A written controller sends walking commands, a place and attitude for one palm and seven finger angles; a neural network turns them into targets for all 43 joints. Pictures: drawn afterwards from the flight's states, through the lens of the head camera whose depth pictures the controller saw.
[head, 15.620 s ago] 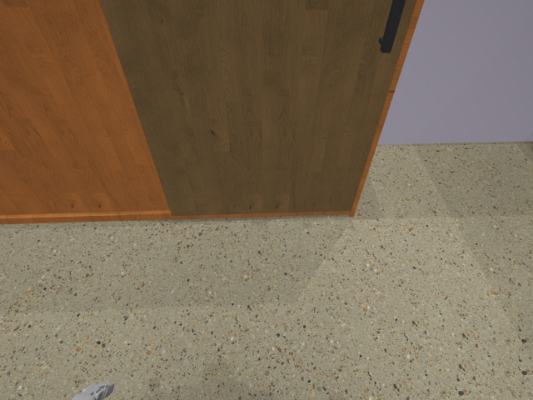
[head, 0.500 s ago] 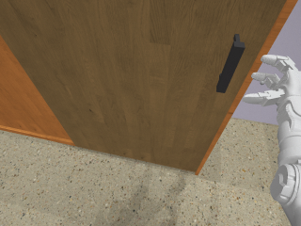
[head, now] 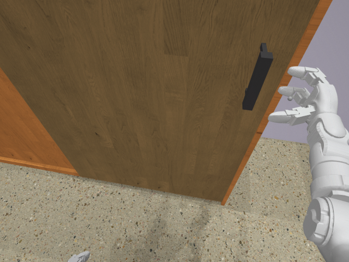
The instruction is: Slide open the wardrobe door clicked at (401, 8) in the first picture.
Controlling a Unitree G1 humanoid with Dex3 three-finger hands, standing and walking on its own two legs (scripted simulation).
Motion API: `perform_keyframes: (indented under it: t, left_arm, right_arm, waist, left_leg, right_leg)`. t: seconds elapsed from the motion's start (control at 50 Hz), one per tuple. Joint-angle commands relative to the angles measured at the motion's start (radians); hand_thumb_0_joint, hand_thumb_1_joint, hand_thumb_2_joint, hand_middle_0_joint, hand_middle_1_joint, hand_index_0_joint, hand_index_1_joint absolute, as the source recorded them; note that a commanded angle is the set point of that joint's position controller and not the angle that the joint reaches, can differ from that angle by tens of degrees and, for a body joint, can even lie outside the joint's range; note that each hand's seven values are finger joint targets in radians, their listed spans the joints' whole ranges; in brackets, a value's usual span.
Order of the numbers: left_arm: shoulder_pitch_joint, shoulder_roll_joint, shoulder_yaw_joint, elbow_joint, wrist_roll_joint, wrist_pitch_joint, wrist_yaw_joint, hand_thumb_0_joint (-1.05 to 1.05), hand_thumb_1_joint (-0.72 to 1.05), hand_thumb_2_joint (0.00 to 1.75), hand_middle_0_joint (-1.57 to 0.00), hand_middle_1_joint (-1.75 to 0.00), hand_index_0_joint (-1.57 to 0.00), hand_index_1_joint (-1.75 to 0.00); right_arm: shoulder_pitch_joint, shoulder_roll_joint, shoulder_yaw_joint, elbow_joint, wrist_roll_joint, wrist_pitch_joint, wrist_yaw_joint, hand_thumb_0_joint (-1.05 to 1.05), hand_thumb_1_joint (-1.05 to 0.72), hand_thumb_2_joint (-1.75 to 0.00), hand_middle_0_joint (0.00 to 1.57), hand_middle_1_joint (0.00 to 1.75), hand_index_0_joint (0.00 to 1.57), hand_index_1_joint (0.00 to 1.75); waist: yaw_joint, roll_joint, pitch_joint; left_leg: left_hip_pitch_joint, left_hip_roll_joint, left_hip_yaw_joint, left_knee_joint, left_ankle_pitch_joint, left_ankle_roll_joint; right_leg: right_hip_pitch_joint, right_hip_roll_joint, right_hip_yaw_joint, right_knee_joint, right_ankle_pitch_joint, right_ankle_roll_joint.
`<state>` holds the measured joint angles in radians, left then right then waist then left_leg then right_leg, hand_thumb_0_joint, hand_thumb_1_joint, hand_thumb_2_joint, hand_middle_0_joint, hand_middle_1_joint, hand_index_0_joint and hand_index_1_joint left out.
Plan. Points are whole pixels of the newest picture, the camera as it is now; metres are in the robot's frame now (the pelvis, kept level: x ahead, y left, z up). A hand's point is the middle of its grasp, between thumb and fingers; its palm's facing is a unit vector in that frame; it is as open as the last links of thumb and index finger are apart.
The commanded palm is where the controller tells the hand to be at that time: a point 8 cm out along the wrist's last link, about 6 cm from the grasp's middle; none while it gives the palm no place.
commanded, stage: move the hooked fingers beside the handle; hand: right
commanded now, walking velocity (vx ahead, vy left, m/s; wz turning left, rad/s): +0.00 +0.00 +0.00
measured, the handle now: (255, 77) +0.52 -0.13 +0.16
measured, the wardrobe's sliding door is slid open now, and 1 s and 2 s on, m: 0.00 0.00 0.00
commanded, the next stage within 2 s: feel for the door with the fingertips in 0.06 s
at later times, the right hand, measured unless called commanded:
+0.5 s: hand (270, 95) +0.46 -0.16 +0.16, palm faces +0.07 +1.00 +0.02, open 14.0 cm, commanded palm +0.43 -0.21 +0.16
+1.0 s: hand (273, 90) +0.48 -0.17 +0.16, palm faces +0.08 +1.00 +0.00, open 13.8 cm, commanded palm +0.46 -0.21 +0.16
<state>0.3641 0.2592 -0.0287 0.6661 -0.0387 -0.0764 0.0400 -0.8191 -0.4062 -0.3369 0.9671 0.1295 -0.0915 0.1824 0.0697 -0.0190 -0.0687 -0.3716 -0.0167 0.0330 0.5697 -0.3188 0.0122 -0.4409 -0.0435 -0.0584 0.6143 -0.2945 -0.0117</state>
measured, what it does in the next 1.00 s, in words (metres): stands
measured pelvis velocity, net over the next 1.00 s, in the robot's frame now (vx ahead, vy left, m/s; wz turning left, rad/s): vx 0.00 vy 0.01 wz -0.01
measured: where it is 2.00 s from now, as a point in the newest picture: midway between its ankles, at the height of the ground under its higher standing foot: outside the picture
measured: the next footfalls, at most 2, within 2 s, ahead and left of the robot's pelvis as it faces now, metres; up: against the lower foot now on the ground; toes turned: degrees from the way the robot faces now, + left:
none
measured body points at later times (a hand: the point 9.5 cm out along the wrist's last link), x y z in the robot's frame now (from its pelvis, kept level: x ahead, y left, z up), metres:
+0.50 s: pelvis +0.00 +0.01 +0.00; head +0.03 +0.02 +0.45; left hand +0.05 +0.27 -0.12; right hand +0.46 -0.21 +0.16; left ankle -0.02 +0.11 -0.73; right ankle +0.01 -0.11 -0.73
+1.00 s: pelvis +0.00 +0.01 +0.00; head +0.04 +0.01 +0.45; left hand +0.03 +0.27 -0.12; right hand +0.47 -0.22 +0.16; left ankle -0.02 +0.11 -0.73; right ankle +0.01 -0.11 -0.73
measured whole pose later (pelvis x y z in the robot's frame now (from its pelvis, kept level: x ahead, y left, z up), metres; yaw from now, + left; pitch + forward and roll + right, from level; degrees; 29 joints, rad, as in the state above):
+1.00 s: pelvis +0.00 +0.01 +0.00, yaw -1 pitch +9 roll +1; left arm 0.40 0.27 -0.01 0.71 -0.03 -0.07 0.03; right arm -0.94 -0.39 -0.30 1.09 0.10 -0.15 0.11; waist 0.09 -0.02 -0.07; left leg -0.42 -0.02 0.05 0.58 -0.32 0.02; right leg -0.49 -0.05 -0.04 0.62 -0.29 0.00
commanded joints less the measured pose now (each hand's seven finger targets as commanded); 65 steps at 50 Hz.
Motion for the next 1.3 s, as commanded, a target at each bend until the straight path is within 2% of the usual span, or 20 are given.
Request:
perform_keyframes:
  t: [0.0,0.16,0.22,0.26,0.28,0.34,0.36,0.44,0.5,0.58,0.64,0.7,0.82,0.86,0.92,0.96,1.04,1.16,1.22,1.28]
  left_arm:
    - [0.051,0.153,0.055,-0.092,0.001,-0.029,0.013,0.00,0.90,0.90,-0.20,-0.30,-0.20,-0.30]
    - [0.059,0.154,0.054,-0.074,0.003,-0.029,0.018,0.00,0.90,0.90,-0.20,-0.30,-0.20,-0.30]
    - [0.056,0.148,0.055,-0.073,0.004,-0.033,0.013,0.00,0.90,0.90,-0.20,-0.30,-0.20,-0.30]
    - [0.062,0.149,0.055,-0.070,0.005,-0.034,0.012,0.00,0.90,0.90,-0.20,-0.30,-0.20,-0.30]
    - [0.059,0.152,0.057,-0.070,0.004,-0.033,0.011,0.00,0.90,0.90,-0.20,-0.30,-0.20,-0.30]
    - [0.054,0.144,0.054,-0.071,0.004,-0.033,0.006,0.00,0.90,0.90,-0.20,-0.30,-0.20,-0.30]
    - [0.065,0.148,0.057,-0.066,0.006,-0.030,0.007,0.00,0.90,0.90,-0.20,-0.30,-0.20,-0.30]
    - [0.050,0.140,0.060,-0.082,0.007,-0.029,0.002,0.00,0.90,0.90,-0.20,-0.30,-0.20,-0.30]
    - [0.047,0.140,0.059,-0.080,0.006,-0.024,0.000,0.00,0.90,0.90,-0.20,-0.30,-0.20,-0.30]
    - [0.052,0.147,0.056,-0.068,0.007,-0.016,0.012,0.00,0.90,0.90,-0.20,-0.30,-0.20,-0.30]
    - [0.060,0.139,0.055,-0.061,0.007,-0.020,0.015,0.00,0.90,0.90,-0.20,-0.30,-0.20,-0.30]
    - [0.076,0.146,0.057,-0.049,0.008,-0.028,0.014,0.00,0.90,0.90,-0.20,-0.30,-0.20,-0.30]
    - [0.100,0.153,0.059,-0.039,0.012,-0.026,0.006,0.00,0.90,0.90,-0.20,-0.30,-0.20,-0.30]
    - [0.110,0.157,0.063,-0.042,0.015,-0.026,0.005,0.00,0.90,0.90,-0.20,-0.30,-0.20,-0.30]
    - [0.113,0.155,0.064,-0.037,0.016,-0.027,-0.002,0.00,0.90,0.90,-0.20,-0.30,-0.20,-0.30]
    - [0.124,0.157,0.065,-0.033,0.019,-0.026,-0.001,0.00,0.90,0.90,-0.20,-0.30,-0.20,-0.30]
    - [0.123,0.157,0.061,-0.020,0.019,-0.025,-0.001,0.00,0.90,0.90,-0.20,-0.30,-0.20,-0.30]
    - [0.134,0.159,0.062,-0.033,0.021,-0.032,-0.007,0.00,0.90,0.90,-0.20,-0.30,-0.20,-0.30]
    - [0.119,0.154,0.062,-0.039,0.020,-0.035,-0.012,0.00,0.90,0.90,-0.20,-0.30,-0.20,-0.30]
    - [0.114,0.157,0.065,-0.047,0.019,-0.034,-0.010,0.00,0.90,0.90,-0.20,-0.30,-0.20,-0.30]
  right_arm:
    - [-0.514,-0.216,0.005,-0.263,0.012,-0.071,-0.002,0.00,0.50,-0.30,0.30,1.20,0.30,1.20]
    - [-0.547,-0.219,0.009,-0.214,0.012,-0.075,-0.013,0.00,0.50,-0.30,0.30,1.20,0.30,1.20]
    - [-0.548,-0.187,0.021,-0.228,0.016,-0.084,-0.018,0.00,0.50,-0.30,0.30,1.20,0.30,1.20]
    - [-0.534,-0.177,0.022,-0.204,0.023,-0.089,-0.022,0.00,0.50,-0.30,0.30,1.20,0.30,1.20]
    - [-0.520,-0.204,-0.003,-0.209,0.022,-0.091,-0.026,0.00,0.50,-0.30,0.30,1.20,0.30,1.20]
    - [-0.540,-0.142,0.047,-0.203,0.010,-0.079,-0.036,0.00,0.50,-0.30,0.30,1.20,0.30,1.20]
    - [-0.533,-0.178,0.015,-0.189,0.010,-0.081,-0.047,0.00,0.50,-0.30,0.30,1.20,0.30,1.20]
    - [-0.499,-0.203,-0.017,-0.259,0.003,-0.093,-0.069,0.00,0.50,-0.30,0.30,1.20,0.30,1.20]
    - [-0.479,-0.184,-0.005,-0.239,0.000,-0.088,-0.077,0.00,0.50,-0.30,0.30,1.20,0.30,1.20]
    - [-0.576,-0.269,-0.043,-0.209,-0.013,-0.086,-0.081,0.00,0.50,-0.30,0.30,1.20,0.30,1.20]
    - [-0.609,-0.222,0.005,-0.195,-0.024,-0.104,-0.073,0.00,0.50,-0.30,0.30,1.20,0.30,1.20]
    - [-0.592,-0.197,0.007,-0.132,-0.002,-0.112,-0.059,0.00,0.50,-0.30,0.30,1.20,0.30,1.20]
    - [-0.637,-0.187,0.021,-0.085,-0.009,-0.107,-0.054,0.00,0.50,-0.30,0.30,1.20,0.30,1.20]
    - [-0.633,-0.184,0.021,-0.079,-0.008,-0.114,-0.062,0.00,0.50,-0.30,0.30,1.20,0.30,1.20]
    - [-0.655,-0.179,0.025,-0.104,-0.016,-0.126,-0.070,0.00,0.50,-0.30,0.30,1.20,0.30,1.20]
    - [-0.681,-0.167,0.037,-0.089,-0.018,-0.126,-0.075,0.00,0.50,-0.30,0.30,1.20,0.30,1.20]
    - [-0.741,-0.157,0.061,-0.061,-0.031,-0.119,-0.076,0.00,0.50,-0.30,0.30,1.20,0.30,1.20]
    - [-0.672,-0.145,0.052,-0.055,-0.018,-0.128,-0.075,0.00,0.50,-0.30,0.30,1.20,0.30,1.20]
    - [-0.644,-0.131,0.051,-0.083,-0.015,-0.132,-0.073,0.00,0.50,-0.30,0.30,1.20,0.30,1.20]
    - [-0.628,-0.171,0.016,-0.130,-0.009,-0.139,-0.079,0.00,0.50,-0.30,0.30,1.20,0.30,1.20]
  waist:
    - [0.010,-0.057,-0.320]
    - [0.022,-0.002,-0.306]
    - [0.019,-0.038,-0.341]
    - [0.022,0.010,-0.320]
    - [0.008,0.009,-0.333]
    - [0.018,-0.044,-0.302]
    - [0.018,0.018,-0.296]
    - [-0.011,-0.007,-0.369]
    - [-0.003,0.011,-0.308]
    - [0.013,0.025,-0.304]
    - [0.027,-0.045,-0.320]
    - [0.034,0.009,-0.326]
    - [0.044,-0.029,-0.323]
    - [0.050,0.017,-0.330]
    - [0.044,-0.024,-0.355]
    - [0.061,0.007,-0.327]
    - [0.077,-0.059,-0.301]
    - [0.062,-0.004,-0.332]
    - [0.042,-0.049,-0.340]
    - [0.031,-0.019,-0.363]
  left_leg:
    - [0.035,-0.016,-0.012,-0.045,0.376,0.011]
    - [0.043,-0.013,-0.015,-0.056,0.354,0.007]
    - [0.045,-0.014,-0.018,-0.051,0.378,0.008]
    - [0.055,-0.015,-0.016,-0.052,0.381,0.006]
    - [0.067,-0.015,-0.018,-0.049,0.386,0.007]
    - [0.034,-0.014,-0.016,-0.051,0.370,0.008]
    - [0.052,-0.014,-0.014,-0.054,0.371,0.006]
    - [0.121,-0.012,-0.030,-0.043,0.447,0.003]
    - [0.100,-0.013,-0.030,-0.054,0.428,0.001]
    - [0.107,-0.004,-0.047,-0.068,0.391,-0.008]
    - [0.069,-0.009,-0.039,-0.061,0.382,0.001]
    - [0.060,-0.013,-0.034,-0.062,0.378,0.000]
    - [0.013,-0.014,-0.024,-0.051,0.354,0.004]
    - [0.015,-0.017,-0.019,-0.048,0.359,0.003]
    - [-0.003,-0.019,-0.019,-0.039,0.357,0.005]
    - [-0.015,-0.020,-0.014,-0.043,0.346,0.003]
    - [-0.064,-0.018,-0.017,-0.046,0.298,0.005]
    - [-0.046,-0.023,-0.006,-0.037,0.288,0.008]
    - [-0.052,-0.025,-0.005,-0.031,0.283,0.012]
    - [-0.015,-0.026,-0.007,-0.028,0.314,0.011]
  right_leg:
    - [0.252,0.018,0.055,-0.045,0.306,-0.026]
    - [0.220,0.024,0.055,-0.045,0.257,-0.035]
    - [0.244,0.027,0.055,-0.040,0.277,-0.032]
    - [0.221,0.026,0.053,-0.038,0.273,-0.036]
    - [0.214,0.027,0.052,-0.041,0.269,-0.034]
    - [0.220,0.029,0.049,-0.043,0.258,-0.031]
    - [0.198,0.028,0.050,-0.041,0.256,-0.037]
    - [0.199,0.035,0.030,-0.043,0.287,-0.036]
    - [0.179,0.033,0.027,-0.047,0.258,-0.038]
    - [0.148,0.035,0.026,-0.055,0.206,-0.042]
    - [0.190,0.034,0.032,-0.048,0.223,-0.037]
    - [0.193,0.031,0.038,-0.042,0.224,-0.037]
    - [0.196,0.029,0.051,-0.036,0.240,-0.031]
    - [0.193,0.026,0.053,-0.029,0.254,-0.035]
    - [0.220,0.025,0.060,-0.025,0.268,-0.029]
    - [0.208,0.022,0.063,-0.025,0.266,-0.033]
    - [0.206,0.023,0.068,-0.027,0.223,-0.026]
    - [0.205,0.019,0.075,-0.024,0.230,-0.027]
    - [0.224,0.018,0.075,-0.026,0.234,-0.020]
    - [0.221,0.017,0.072,-0.027,0.259,-0.023]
